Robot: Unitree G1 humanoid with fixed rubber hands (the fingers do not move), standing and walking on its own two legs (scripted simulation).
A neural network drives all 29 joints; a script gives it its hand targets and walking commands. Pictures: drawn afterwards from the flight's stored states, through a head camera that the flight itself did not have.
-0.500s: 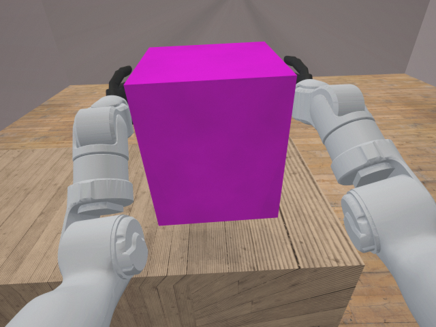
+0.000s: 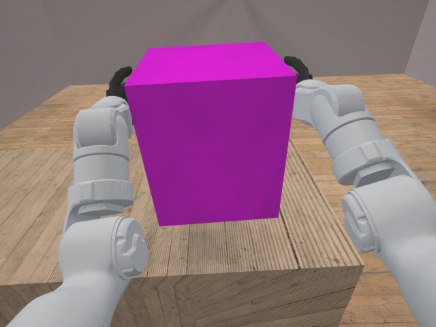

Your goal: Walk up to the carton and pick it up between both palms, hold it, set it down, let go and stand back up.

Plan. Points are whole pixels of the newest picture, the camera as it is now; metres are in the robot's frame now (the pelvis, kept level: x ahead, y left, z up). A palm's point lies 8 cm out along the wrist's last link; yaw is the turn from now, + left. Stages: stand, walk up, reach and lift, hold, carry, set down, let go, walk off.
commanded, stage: hold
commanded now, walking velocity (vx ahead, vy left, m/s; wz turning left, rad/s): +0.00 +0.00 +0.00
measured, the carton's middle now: (213, 132) +0.38 +0.00 +0.26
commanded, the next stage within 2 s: none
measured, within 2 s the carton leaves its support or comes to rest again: neither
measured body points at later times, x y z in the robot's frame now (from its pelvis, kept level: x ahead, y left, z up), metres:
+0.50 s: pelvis +0.00 +0.00 +0.00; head -0.09 +0.01 +0.44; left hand +0.39 +0.15 +0.32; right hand +0.38 -0.15 +0.32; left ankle +0.01 +0.13 -0.75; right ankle +0.00 -0.12 -0.75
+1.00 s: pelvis +0.00 +0.00 +0.00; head -0.09 +0.01 +0.44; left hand +0.40 +0.15 +0.31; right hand +0.38 -0.15 +0.32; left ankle +0.01 +0.13 -0.75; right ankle +0.00 -0.12 -0.75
